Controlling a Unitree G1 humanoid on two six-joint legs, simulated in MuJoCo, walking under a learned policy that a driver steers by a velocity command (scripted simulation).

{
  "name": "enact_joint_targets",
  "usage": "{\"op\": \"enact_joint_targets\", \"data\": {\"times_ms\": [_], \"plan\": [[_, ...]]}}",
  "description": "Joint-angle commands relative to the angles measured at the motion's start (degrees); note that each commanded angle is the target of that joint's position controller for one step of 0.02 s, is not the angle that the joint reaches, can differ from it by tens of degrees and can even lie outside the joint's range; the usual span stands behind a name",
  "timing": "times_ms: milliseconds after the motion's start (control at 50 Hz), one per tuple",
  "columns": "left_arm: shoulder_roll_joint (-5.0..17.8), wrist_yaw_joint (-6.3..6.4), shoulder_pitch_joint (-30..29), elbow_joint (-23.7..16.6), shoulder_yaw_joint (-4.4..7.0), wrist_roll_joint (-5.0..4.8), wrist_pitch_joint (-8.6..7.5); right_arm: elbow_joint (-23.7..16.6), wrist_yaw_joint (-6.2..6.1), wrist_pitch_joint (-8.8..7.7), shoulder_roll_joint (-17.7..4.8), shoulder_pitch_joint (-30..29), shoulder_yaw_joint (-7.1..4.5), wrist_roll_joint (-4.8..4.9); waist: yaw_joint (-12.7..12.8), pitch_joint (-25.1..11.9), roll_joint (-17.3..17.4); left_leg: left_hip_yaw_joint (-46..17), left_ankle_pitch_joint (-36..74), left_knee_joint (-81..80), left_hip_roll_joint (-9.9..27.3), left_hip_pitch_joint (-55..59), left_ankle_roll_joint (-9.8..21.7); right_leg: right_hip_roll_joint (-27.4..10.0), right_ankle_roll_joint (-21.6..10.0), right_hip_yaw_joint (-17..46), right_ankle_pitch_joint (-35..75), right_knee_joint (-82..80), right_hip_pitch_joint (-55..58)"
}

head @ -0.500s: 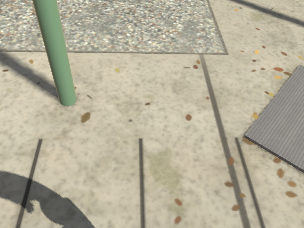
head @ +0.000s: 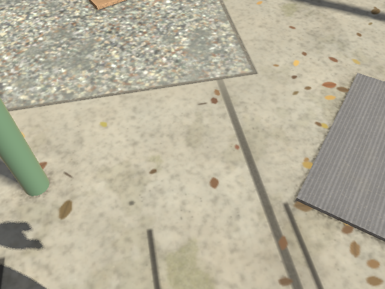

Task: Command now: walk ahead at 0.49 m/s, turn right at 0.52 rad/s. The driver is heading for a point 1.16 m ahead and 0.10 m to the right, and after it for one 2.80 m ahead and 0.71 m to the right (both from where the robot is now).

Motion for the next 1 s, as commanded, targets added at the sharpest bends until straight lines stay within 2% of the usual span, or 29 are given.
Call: {"op": "enact_joint_targets", "data": {"times_ms": [20, 80, 140, 200, 240, 260, 280, 300, 320, 340, 360, 380, 400, 440, 500, 600, 680, 720, 740, 760, 780, 800, 820, 840, 860, 880, 900, 940, 1000], "plan": [[9.55, 1.3, -2.01, -4.96, 2.3, -0.31, -1.07, -4.13, -0.63, 0.44, -4.33, 0.05, -1.18, -0.64, -1.91, -1.02, -3.7, 1.37, 9.09, -9.56, -0.17, -0.05, -2.42, -13.68, -9.87, 13.11, 8.36, -10.17, -4.29], [9.92, 2.02, 1.43, -4.43, 2.47, -0.91, -0.37, -6.35, -0.24, -0.05, -2.56, -6.91, -0.48, -0.22, 1.07, -1.28, -4.77, 1.85, 20.33, -23.94, -3.29, 4.35, -2.66, -10.97, -6.61, 11.14, 5.2, -8.01, -5.03], [9.91, 2.22, 4.55, -3.69, 2.51, -1.31, 0.23, -8.29, 0.46, -0.45, -3.46, -11.22, -0.64, 0.92, 2.77, -1.75, -6.01, 1.04, 22.16, -29.94, -5.28, 6.68, -2.54, -12.35, -5.6, 14.83, 2.22, -5.55, -1.58], [9.47, 2.66, 5.36, -3.75, 2.5, -1.23, 0.99, -9.09, 1.21, -1.15, -5.86, -11.61, -1.47, 1.17, 1.9, -2.41, -6.95, -0.98, 15.98, -34.43, -5.86, 7.27, -1.03, -14.75, -4.7, 20.62, 1.88, 0.21, 5.91], [9.2, 2.76, 3.92, -4.32, 2.52, -0.92, 1.53, -7.97, 1.16, -1.64, -7.19, -6.49, -2.28, 1.19, -1.17, -3.77, -8.67, 0.04, 12.15, -36.99, -6.02, 13.98, 1.25, -14.46, -3.41, 22.26, 5.41, 5.04, 6.9], [7.28, 2.54, 3.37, -4.93, 1.81, -0.63, 1.48, -6.92, 0.79, -1.9, -8.84, -0.55, -3.08, 0.57, -4.14, -8.15, -7.92, -0.96, 12.14, -37.67, -3.64, 24.25, 3.65, -11.67, -1.74, 20.27, 7.32, 12.31, 4.67], [3.79, 2.25, 3.57, -6.2, 0.52, 0.37, 1.21, -6.24, 0.24, -1.84, -12.17, 8.5, -3.97, -0.17, -7.65, -16.49, -1.62, -10.08, 9.79, -36.19, 6.37, 39.49, 7.41, -7.79, 0.45, 14.89, -1.17, 28.3, -2.85], [0.77, 2.0, 12.07, -7.83, -0.52, -1.28, 0.52, -4.13, 0.44, -0.79, -16.02, 12.63, -5.12, -0.38, -3.71, -22.24, 17.58, -36.21, -0.44, -40.09, 18.81, 56.74, 17.11, -0.39, 4.03, 7.32, -27.03, 45.51, -23.88], [7.32, 2.21, 11.58, -6.44, 0.55, -2.1, 0.45, -5.08, 0.71, -0.39, -10.18, 11.46, -4.11, 0.9, -5.0, -18.52, 11.69, -40.38, -12.06, -42.53, 19.4, 54.36, 16.11, -5.96, 4.84, 8.36, -25.73, 53.2, -31.19], [10.5, 2.21, 5.0, -7.11, 1.52, -1.88, 0.8, -5.78, 0.51, -0.06, -6.54, 9.23, -3.17, 0.97, -6.77, -11.06, 5.43, -30.4, -10.51, -43.37, 16.33, 47.53, 13.14, -7.86, 5.38, 7.53, -19.86, 54.97, -32.68], [9.84, 2.31, 1.85, -7.86, 1.64, -1.29, 1.1, -6.0, 0.56, 0.26, -5.84, 6.43, -2.73, 0.44, -5.85, -6.72, 1.62, -22.63, -2.83, -44.56, 13.45, 40.41, 11.51, -9.69, 5.99, 5.85, -15.46, 53.95, -30.91], [9.06, 2.17, -0.11, -8.71, 1.82, -0.71, 1.14, -5.58, 0.61, 0.46, -4.83, 4.74, -2.39, 0.23, -4.87, -3.47, 1.73, -17.48, 3.06, -46.0, 11.08, 35.42, 11.01, -11.03, 6.32, 5.61, -12.73, 51.34, -30.06], [7.88, 1.81, 0.05, -9.04, 1.9, -0.95, 1.4, -5.25, 0.58, 0.42, -4.23, 4.0, -2.12, -0.15, -3.58, -2.29, 3.34, -12.85, 6.43, -47.61, 9.22, 31.85, 10.22, -12.44, 6.35, 5.09, -11.2, 49.71, -27.64], [4.85, 1.52, 0.53, -9.44, 1.31, -1.16, 1.85, -4.03, 1.03, -0.08, -4.17, 4.81, -2.25, 0.21, -2.84, -1.96, 4.4, -8.17, 10.53, -50.07, 7.54, 28.64, 11.2, -12.73, 6.5, 3.46, -10.22, 46.94, -25.46], [3.03, 1.4, -2.35, -10.93, 0.63, -0.47, 1.86, -2.12, 1.43, -0.48, -6.26, 5.94, -3.0, 0.6, -2.56, -1.3, 2.84, -4.2, 17.68, -52.06, 8.21, 28.67, 13.33, -12.93, 6.97, 3.52, -6.58, 39.0, -27.08], [1.86, -0.14, -11.33, -13.06, -0.51, -0.16, 0.27, 0.22, 1.23, 0.6, -8.54, 7.74, -3.26, 1.77, -5.06, -0.16, 1.87, 2.92, 20.69, -52.47, 6.16, 29.36, 11.84, -12.67, 6.37, -1.29, 6.33, 21.0, -22.71], [3.12, -0.92, -17.26, -15.71, -0.36, -0.78, -0.21, 2.99, 1.22, 1.78, -10.25, 12.0, -3.53, 2.55, -6.2, 1.27, 2.94, 2.41, 21.12, -50.87, 8.97, 34.47, 10.93, -11.31, 4.66, -2.77, 3.51, 14.49, -21.39], [4.55, -1.09, -16.33, -16.0, 0.2, -0.62, -0.35, 3.73, 1.0, 2.49, -11.07, 11.92, -3.7, 2.85, -4.35, 0.46, 3.94, 2.75, 28.16, -47.49, 9.9, 36.92, 9.92, -9.9, 2.84, -3.85, -0.19, 11.77, -17.65], [5.78, -0.95, -12.27, -15.0, 0.94, -0.3, -0.4, 3.86, 0.81, 2.82, -11.56, 11.06, -3.74, 3.03, -1.39, -2.1, 4.06, 4.42, 36.9, -42.42, 8.96, 36.67, 8.87, -8.2, 1.61, -5.35, 0.34, 9.43, -10.68], [8.13, -0.56, -4.28, -12.39, 2.33, -0.04, -0.27, 3.95, 0.61, 3.02, -10.81, 11.14, -3.34, 2.93, 2.54, -7.1, 3.11, 6.87, 42.69, -33.03, 6.47, 33.91, 7.41, -6.56, 0.0, -6.52, 2.18, 7.74, 1.35], [11.8, 0.25, 5.69, -10.23, 3.74, 0.27, 0.12, 2.79, 0.4, 2.74, -8.64, 10.85, -2.24, 1.74, 6.67, -14.3, -0.25, 8.79, 31.71, -18.22, 3.96, 23.05, 5.08, -13.52, -2.79, 1.22, 4.55, 10.11, 18.27], [17.78, 0.72, 9.29, -9.61, 4.68, 0.86, 0.46, 0.7, 0.83, 1.67, -1.72, 16.32, 0.03, 0.72, 3.47, -21.26, -15.33, 8.78, -6.07, 3.67, -5.94, 0.1, 1.19, -28.66, -11.83, 29.01, -3.83, 5.5, 36.5], [13.41, 0.65, 10.15, -9.74, 3.55, 0.27, 0.36, 1.72, 1.18, 0.43, -5.77, 14.61, -0.8, 1.66, 5.32, -24.46, -13.03, -0.52, -18.37, 12.14, -5.98, -6.27, 1.44, -30.67, -13.43, 39.26, -8.45, -0.49, 36.39], [10.82, 0.56, 6.54, -9.62, 2.56, 0.28, 0.05, 0.23, 1.5, 0.04, -8.64, 10.36, -1.78, 3.43, 4.61, -15.15, -10.42, -0.64, -14.73, 14.01, -3.06, -10.76, 2.04, -29.01, -10.83, 29.75, -6.77, -1.22, 29.57], [8.91, 0.5, 2.99, -9.76, 1.99, 0.2, -0.18, -0.2, 1.36, 0.09, -8.2, 7.53, -1.64, 3.42, 3.0, -10.2, -7.19, 0.55, -9.55, 11.37, -0.54, -9.5, 2.25, -26.29, -8.84, 21.68, -2.57, -2.21, 21.73], [7.12, 0.24, -0.12, -9.69, 1.5, 0.44, -0.44, -0.17, 1.15, 0.48, -7.59, 6.34, -1.78, 2.52, 1.19, -6.81, -5.55, 0.88, -5.95, 8.24, 1.03, -7.47, 1.9, -24.12, -7.63, 16.7, 0.87, -4.15, 15.01], [5.55, 0.07, -2.08, -9.68, 1.11, 0.82, -0.92, 0.3, 1.12, 1.33, -7.13, 7.46, -2.01, 2.21, -0.8, -5.43, -6.47, 0.1, -3.17, 6.42, 2.36, -3.84, 1.7, -22.47, -6.7, 12.89, 3.55, -6.31, 10.22], [5.51, -0.04, -3.13, -8.61, 1.43, 0.91, -2.1, 1.23, 1.07, 3.0, -4.62, 9.83, -1.71, 2.46, -2.66, -4.48, -6.75, -0.47, -0.29, 5.17, 2.41, -0.08, 0.88, -22.05, -6.94, 8.26, 5.96, -9.99, 5.05], [6.45, 0.55, -2.43, -6.49, 1.96, 1.48, -3.03, -0.04, 0.68, 4.06, -3.78, 6.62, -1.85, 2.29, -2.68, -1.27, -5.19, -2.53, 6.25, 0.31, 1.82, -4.09, -0.24, -21.89, -6.47, 2.01, 9.36, -12.59, 3.9]]}}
